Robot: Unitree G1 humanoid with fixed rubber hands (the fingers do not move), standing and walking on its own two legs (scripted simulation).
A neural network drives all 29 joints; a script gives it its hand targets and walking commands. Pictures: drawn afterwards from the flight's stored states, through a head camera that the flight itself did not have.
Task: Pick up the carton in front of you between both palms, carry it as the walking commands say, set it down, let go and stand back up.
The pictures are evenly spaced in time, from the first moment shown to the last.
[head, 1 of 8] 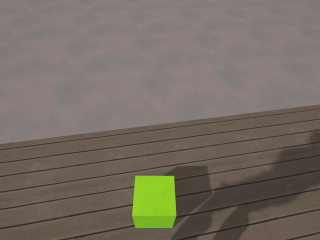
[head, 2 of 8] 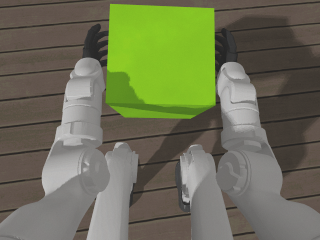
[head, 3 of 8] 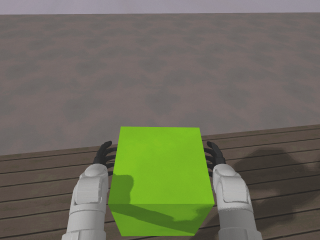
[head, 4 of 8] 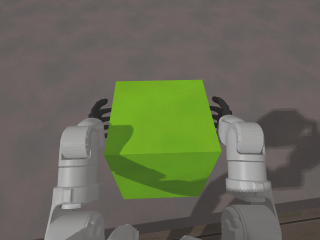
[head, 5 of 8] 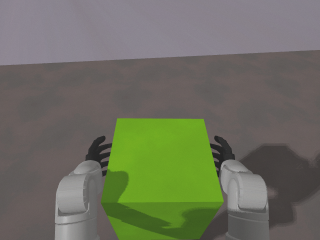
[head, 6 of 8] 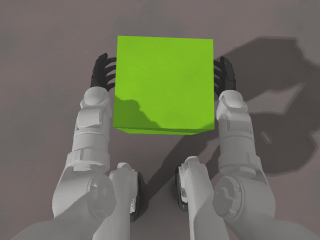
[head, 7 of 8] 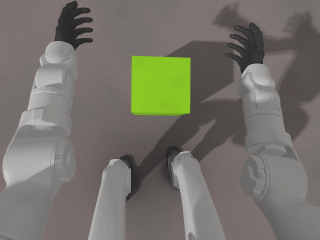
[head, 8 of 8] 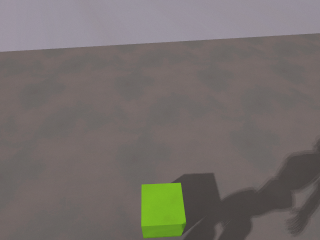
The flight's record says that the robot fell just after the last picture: no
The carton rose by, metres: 0.70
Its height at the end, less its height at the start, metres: -0.12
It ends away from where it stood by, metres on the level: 2.75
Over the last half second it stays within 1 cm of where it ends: yes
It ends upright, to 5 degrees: yes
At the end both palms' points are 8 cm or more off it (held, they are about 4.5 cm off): yes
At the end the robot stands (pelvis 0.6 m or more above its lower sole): yes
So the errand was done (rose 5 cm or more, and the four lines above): yes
